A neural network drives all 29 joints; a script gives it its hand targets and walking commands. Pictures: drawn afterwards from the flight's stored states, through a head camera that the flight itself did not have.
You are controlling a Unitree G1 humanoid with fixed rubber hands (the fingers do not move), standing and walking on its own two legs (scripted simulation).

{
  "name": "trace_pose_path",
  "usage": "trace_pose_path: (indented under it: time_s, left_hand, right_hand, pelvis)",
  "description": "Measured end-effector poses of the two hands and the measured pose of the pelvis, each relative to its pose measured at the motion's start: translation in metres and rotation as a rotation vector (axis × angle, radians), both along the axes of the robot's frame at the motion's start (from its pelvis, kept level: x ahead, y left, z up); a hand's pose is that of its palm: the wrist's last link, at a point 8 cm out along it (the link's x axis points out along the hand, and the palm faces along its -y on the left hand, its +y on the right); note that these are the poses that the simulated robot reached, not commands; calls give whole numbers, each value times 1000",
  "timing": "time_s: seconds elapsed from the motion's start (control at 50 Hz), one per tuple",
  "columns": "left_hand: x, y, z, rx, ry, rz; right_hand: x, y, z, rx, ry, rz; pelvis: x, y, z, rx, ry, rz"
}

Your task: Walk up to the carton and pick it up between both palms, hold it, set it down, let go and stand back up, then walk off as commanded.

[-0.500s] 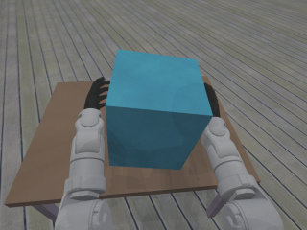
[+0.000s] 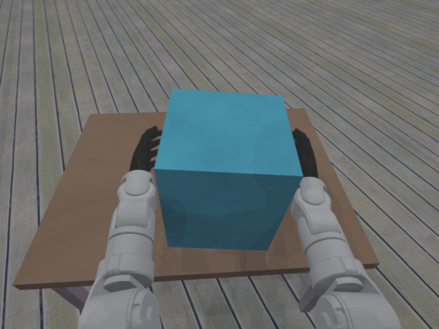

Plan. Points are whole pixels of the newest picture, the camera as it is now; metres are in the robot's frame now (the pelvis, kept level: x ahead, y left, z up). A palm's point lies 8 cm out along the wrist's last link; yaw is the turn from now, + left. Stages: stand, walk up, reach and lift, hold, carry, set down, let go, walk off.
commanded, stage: set down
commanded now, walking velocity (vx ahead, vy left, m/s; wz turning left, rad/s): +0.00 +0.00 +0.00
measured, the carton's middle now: (222, 174) +0.41 +0.02 +0.07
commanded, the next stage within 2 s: none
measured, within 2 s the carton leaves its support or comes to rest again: neither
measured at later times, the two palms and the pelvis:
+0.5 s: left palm (147, 177) +0.40 +0.17 +0.07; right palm (300, 178) +0.39 -0.13 +0.08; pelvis +0.02 +0.00 +0.00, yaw +0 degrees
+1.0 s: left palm (149, 187) +0.41 +0.17 +0.03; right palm (292, 187) +0.40 -0.13 +0.04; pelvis +0.03 +0.00 +0.00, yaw +0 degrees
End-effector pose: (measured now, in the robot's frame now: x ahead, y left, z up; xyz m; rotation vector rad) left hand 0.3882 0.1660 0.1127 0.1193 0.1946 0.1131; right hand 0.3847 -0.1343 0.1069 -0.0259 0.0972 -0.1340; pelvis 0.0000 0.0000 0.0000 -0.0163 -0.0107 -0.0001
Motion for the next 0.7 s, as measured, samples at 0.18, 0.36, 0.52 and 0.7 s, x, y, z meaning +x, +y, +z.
trace_pose_path:
  time_s: [0.18,0.36,0.52,0.7]
  left_hand:
    - [4,-1,-10,-13,-5,-7]
    - [8,-1,-29,-35,21,-7]
    - [12,0,-41,-50,34,-3]
    - [16,3,-57,-63,63,-1]
  right_hand:
    - [2,-1,-8,3,-5,-10]
    - [5,-1,-22,-7,20,-13]
    - [10,0,-29,-29,32,-10]
    - [14,3,-44,-36,62,-9]
  pelvis:
    - [4,1,0,0,6,0]
    - [10,1,0,-1,14,0]
    - [16,2,0,-2,22,0]
    - [22,2,0,-3,31,0]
